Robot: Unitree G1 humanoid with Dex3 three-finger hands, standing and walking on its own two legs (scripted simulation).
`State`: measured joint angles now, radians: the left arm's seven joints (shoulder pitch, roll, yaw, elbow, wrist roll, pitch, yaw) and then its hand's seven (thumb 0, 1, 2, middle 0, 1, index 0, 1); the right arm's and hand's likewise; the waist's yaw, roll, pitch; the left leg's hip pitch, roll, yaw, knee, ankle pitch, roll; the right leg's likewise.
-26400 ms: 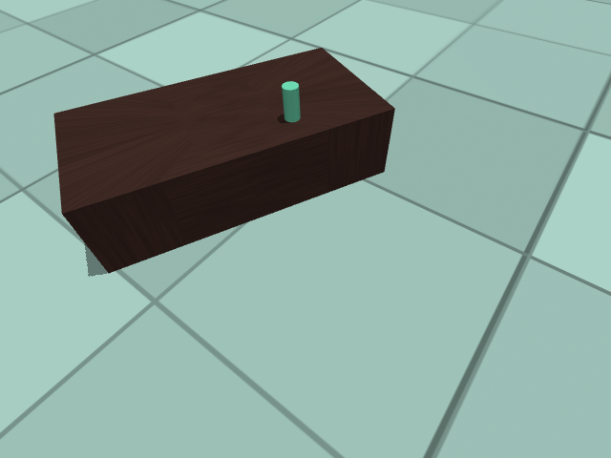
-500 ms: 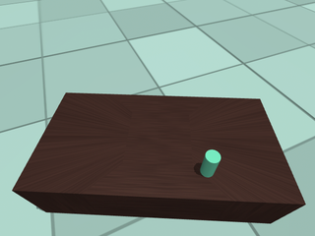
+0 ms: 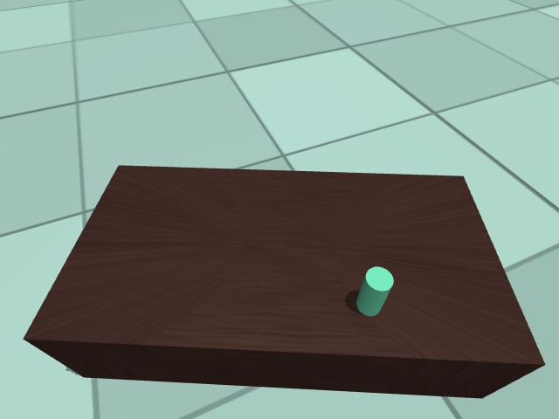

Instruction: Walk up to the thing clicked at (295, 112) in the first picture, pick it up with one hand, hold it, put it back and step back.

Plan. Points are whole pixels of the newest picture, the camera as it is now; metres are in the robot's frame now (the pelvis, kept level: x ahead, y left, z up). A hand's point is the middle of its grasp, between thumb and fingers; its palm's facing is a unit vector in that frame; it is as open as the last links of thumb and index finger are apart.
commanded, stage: stand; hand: right
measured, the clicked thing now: (373, 292) +0.49 -0.20 -0.35
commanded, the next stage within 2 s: none
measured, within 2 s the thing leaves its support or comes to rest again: neither
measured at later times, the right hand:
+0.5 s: hand out of the picture +0.06 -0.26 -0.16, palm faces -0.02 +0.94 -0.34, open 7.4 cm
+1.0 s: hand out of the picture +0.06 -0.26 -0.16, palm faces -0.03 +0.94 -0.34, open 7.4 cm
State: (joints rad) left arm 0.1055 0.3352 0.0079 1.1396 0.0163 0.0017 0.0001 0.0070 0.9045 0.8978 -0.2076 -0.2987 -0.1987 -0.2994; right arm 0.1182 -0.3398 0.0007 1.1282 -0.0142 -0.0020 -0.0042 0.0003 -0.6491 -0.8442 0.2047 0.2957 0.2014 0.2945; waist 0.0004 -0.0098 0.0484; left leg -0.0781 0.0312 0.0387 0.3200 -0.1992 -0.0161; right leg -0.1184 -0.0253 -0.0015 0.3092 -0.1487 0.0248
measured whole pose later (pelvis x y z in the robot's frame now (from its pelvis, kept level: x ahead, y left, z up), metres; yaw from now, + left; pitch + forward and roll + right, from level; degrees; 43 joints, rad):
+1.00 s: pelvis +0.00 -0.01 +0.00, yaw +0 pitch -2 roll +0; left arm 0.12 0.34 0.00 1.13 0.01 -0.01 -0.01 0.01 0.90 0.90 -0.21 -0.30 -0.20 -0.30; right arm 0.13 -0.35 0.00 1.13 -0.01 0.00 0.01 0.00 -0.91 -0.90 0.21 0.30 0.20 0.30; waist 0.00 0.00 0.05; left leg -0.08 0.04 0.03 0.31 -0.19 -0.02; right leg -0.13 -0.02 -0.01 0.32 -0.15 0.02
